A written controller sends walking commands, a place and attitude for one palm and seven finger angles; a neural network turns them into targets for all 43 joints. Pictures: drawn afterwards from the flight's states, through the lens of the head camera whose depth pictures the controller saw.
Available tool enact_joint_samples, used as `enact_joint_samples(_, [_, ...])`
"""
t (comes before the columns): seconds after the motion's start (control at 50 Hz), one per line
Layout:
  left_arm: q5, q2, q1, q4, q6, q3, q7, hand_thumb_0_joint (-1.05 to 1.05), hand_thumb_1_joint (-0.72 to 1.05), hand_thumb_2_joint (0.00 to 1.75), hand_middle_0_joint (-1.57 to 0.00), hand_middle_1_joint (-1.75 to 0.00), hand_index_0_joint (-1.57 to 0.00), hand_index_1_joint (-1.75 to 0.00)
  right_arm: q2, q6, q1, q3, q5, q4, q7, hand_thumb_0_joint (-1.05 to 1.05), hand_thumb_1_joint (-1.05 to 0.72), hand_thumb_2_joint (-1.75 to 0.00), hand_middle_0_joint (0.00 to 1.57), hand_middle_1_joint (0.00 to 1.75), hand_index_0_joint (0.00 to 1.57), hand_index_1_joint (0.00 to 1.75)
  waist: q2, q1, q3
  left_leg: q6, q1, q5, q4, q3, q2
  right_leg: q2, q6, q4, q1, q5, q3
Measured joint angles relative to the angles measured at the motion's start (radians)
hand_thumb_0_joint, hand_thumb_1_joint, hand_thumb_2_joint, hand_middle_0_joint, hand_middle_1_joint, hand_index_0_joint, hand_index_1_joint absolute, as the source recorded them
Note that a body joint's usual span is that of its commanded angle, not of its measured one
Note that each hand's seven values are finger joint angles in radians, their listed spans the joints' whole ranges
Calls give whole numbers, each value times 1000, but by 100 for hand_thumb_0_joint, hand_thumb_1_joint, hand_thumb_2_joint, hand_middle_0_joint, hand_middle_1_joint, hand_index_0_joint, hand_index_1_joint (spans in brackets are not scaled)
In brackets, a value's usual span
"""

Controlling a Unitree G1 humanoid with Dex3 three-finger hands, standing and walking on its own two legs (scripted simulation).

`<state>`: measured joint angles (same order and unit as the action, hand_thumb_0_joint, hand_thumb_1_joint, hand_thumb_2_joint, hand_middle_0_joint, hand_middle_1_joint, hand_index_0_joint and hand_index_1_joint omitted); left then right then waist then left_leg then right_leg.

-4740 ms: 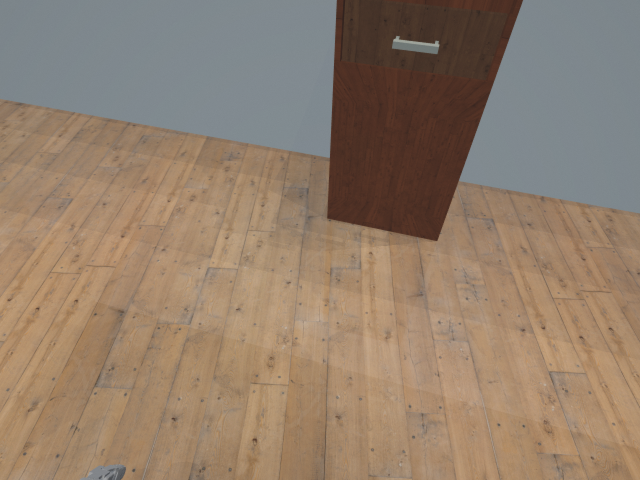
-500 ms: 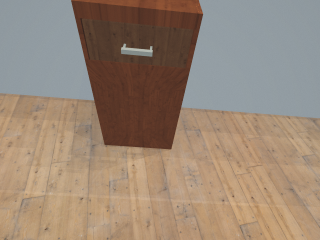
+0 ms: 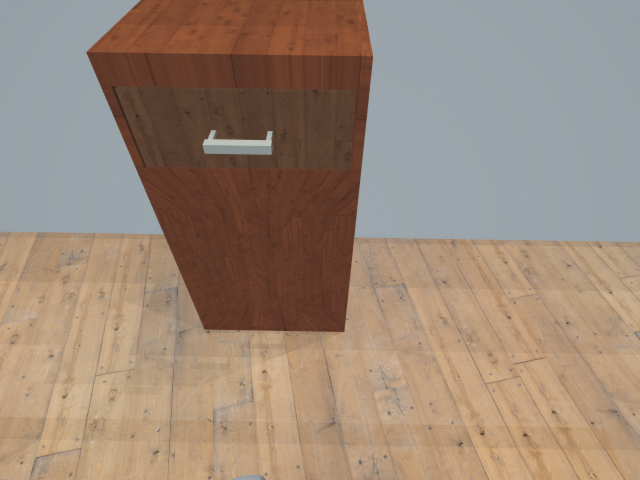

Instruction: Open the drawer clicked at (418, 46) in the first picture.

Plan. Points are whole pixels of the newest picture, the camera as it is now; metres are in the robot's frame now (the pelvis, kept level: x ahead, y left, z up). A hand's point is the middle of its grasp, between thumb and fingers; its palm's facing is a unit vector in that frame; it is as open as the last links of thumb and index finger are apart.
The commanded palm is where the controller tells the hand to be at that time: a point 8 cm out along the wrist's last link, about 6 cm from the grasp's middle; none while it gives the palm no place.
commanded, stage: take the last steps up to it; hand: left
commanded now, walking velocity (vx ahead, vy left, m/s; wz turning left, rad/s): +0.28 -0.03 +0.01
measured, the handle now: (239, 141) +0.71 +0.20 +0.04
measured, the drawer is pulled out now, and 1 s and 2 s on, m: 0.00 0.00 0.00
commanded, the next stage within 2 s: come to a stop and stand still in 0.36 s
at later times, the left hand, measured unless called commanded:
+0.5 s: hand (188, 450) +0.20 +0.21 -0.17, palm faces +0.01 -0.98 -0.18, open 7.4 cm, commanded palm none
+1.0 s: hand (195, 406) +0.27 +0.23 -0.19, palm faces +0.05 -0.97 -0.22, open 7.4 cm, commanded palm none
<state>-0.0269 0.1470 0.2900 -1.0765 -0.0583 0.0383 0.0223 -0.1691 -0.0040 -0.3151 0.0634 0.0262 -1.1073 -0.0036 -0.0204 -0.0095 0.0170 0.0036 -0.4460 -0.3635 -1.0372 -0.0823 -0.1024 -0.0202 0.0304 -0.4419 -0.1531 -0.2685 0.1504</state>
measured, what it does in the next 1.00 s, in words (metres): walks ahead: left foot, then right foot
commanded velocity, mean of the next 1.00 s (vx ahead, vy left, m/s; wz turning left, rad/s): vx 0.01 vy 0.00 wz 0.00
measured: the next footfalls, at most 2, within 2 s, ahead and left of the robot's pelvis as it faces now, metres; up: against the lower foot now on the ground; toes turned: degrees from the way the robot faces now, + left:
left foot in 0.22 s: +0.20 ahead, +0.14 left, +0.00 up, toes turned +9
right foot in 0.60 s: +0.28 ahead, -0.13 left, +0.00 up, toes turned -9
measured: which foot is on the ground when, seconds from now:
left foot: up 0.00-0.20, down 0.22-0.66, up 0.68-0.96, down 0.98-1.00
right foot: down 0.00-0.22, up 0.24-0.58, down 0.60-0.98, up 1.00-1.00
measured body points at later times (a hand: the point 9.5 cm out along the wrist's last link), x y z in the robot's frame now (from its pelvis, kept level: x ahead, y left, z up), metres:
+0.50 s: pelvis +0.16 +0.03 +0.01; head +0.18 +0.05 +0.45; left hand +0.20 +0.27 -0.16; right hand +0.17 -0.20 -0.14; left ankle +0.16 +0.13 -0.74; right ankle +0.18 -0.11 -0.69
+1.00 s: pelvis +0.19 +0.03 -0.02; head +0.22 +0.05 +0.43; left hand +0.27 +0.28 -0.17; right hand +0.26 -0.22 -0.16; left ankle +0.17 +0.15 -0.75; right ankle +0.24 -0.12 -0.74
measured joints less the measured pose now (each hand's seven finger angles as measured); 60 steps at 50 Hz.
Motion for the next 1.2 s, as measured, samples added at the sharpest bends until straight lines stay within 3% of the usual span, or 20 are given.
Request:
enact_joint_samples(0.1, [-2, -17, 62, -44, 2, -12, -5, 0, 92, 90, -20, -30, -20, -30, 2, 12, 96, 7, -3, 56, -9, 1, -92, -90, 20, 30, 19, 30, 11, 14, 1, 15, -42, 83, 202, -23, -20, 7, -14, 53, 72, -20, -2])
enact_joint_samples(0.2, [1, -20, 114, -73, 12, -8, -8, 0, 91, 90, -20, -30, -20, -30, 3, 39, 158, -2, -5, 88, -14, 1, -92, -90, 20, 30, 19, 30, 33, 42, 18, 7, 52, 142, 424, -48, -2, -3, -49, -9, 116, -112, -11])
enact_joint_samples(0.22, [4, -21, 125, -76, 17, -6, -9, 0, 91, 90, -20, -30, -20, -30, 3, 51, 165, -4, -1, 94, -11, 1, -92, -90, 20, 30, 19, 30, 37, 44, 20, -6, 71, 177, 449, -53, 2, -11, -51, -74, 99, -149, -18])
enact_joint_samples(0.28, [7, -9, 113, -86, 45, -3, -11, 0, 91, 90, -20, -30, -20, -30, 21, 68, 175, -14, 3, 101, 2, 0, -91, -90, 20, 30, 19, 30, 64, 45, 34, -45, 91, 118, 396, -88, 15, -26, -31, -448, -45, -242, -69])
enact_joint_samples(0.34, [1, 9, 74, -74, 55, 6, -18, 0, 91, 90, -20, -30, -20, -30, 40, 69, 143, -17, -2, 95, 18, 0, -91, -90, 20, 30, 20, 30, 65, 34, 31, -44, 153, 119, 474, -102, 28, -42, -32, -653, -184, -174, -67])
enact_joint_samples(0.46, [-1, 31, -15, -6, 55, 18, -19, 0, 91, 90, -20, -30, -19, -30, 16, 63, 65, -10, -4, 55, 32, -2, -95, -90, 20, 30, 20, 30, 54, 15, 18, -41, 258, 152, 630, -107, 53, -81, -57, -528, -297, -59, -68])
enact_joint_samples(0.56, [4, 37, -92, 24, 58, 10, -10, 0, 91, 90, -20, -30, -19, -30, 27, 40, 7, -21, 0, 7, 31, -1, -93, -90, 20, 30, 20, 30, 42, -11, 29, -14, 304, 118, 633, -92, 51, -80, -67, -273, -246, -6, -70])
enact_joint_samples(0.6, [7, 40, -111, 32, 50, 2, -5, 0, 91, 90, -20, -30, -19, -30, 39, 30, -9, -25, -4, -13, 32, 0, -92, -90, 20, 30, 20, 30, 48, -14, 35, 4, 311, 80, 592, -93, 51, -77, -68, -124, -183, 106, -68])
enact_joint_samples(0.7, [8, 4, -148, 31, 45, -18, 7, 0, 91, 90, -20, -30, -19, -30, 36, -12, 1, -16, -19, -28, 29, 0, -91, -90, 20, 30, 20, 30, -2, -33, 43, 30, 269, -54, 452, -53, 30, -53, -24, -120, -156, 27, -43])
enact_joint_samples(0.8, [2, -21, -192, 70, 59, -8, 23, -1, 91, 90, -20, -30, -20, -30, 20, -45, 58, 0, -22, 9, 31, 0, -91, -90, 20, 30, 19, 30, -2, -9, 79, 34, 121, -180, 106, 25, 84, -71, -19, -99, -153, 47, -32])
enact_joint_samples(0.86, [-4, -16, -195, 90, 72, -2, 25, -1, 91, 90, -21, -30, -20, -30, -1, -57, 104, 9, -20, 44, 27, 0, -91, -90, 20, 30, 19, 30, 3, 5, 88, 41, 79, -163, 64, 41, 96, -80, -30, -84, -160, 66, -33])
enact_joint_samples(0.92, [-9, 7, -185, 97, 83, 7, 23, -1, 91, 90, -21, -30, -20, -30, -15, -48, 141, 11, -20, 83, 23, 0, -91, -90, 20, 30, 19, 30, 20, 12, 85, 41, 95, -124, 169, 42, 88, -88, -43, -86, -176, 79, -37])
enact_joint_samples(0.98, [-4, 36, -158, 95, 96, 14, 20, 0, 90, 90, -21, -30, -20, -30, -27, -19, 149, 4, -18, 116, 20, 0, -91, -90, 20, 30, 19, 30, 32, 14, 63, 31, 186, 16, 425, 35, 70, -87, -64, -137, -210, 66, -43])
enact_joint_samples(1.06, [6, 76, -123, 61, 121, 23, 15, 0, 91, 90, -20, -30, -20, -30, 0, -2, 137, -18, -2, 109, 26, 0, -91, -90, 20, 30, 19, 30, 77, 20, 38, -19, 210, 33, 462, 23, 89, -52, -67, -288, -240, -113, -127])
enact_joint_samples(1.12, [6, 88, -84, 33, 117, 23, 2, 0, 91, 90, -20, -30, -20, -30, 22, 1, 120, -38, -1, 89, 34, 0, -90, -90, 20, 30, 19, 30, 79, 28, 14, -25, 250, 85, 557, 24, 89, -15, -69, -397, -236, -109, -155])
enact_joint_samples(1.2, [7, 90, -30, 4, 114, 20, -9, 0, 91, 90, -20, -30, -19, -30, 30, 8, 112, -38, -4, 74, 48, 0, -92, -90, 20, 30, 20, 30, 73, 31, 4, -27, 284, 129, 643, 13, 85, -3, -82, -430, -201, -110, -151])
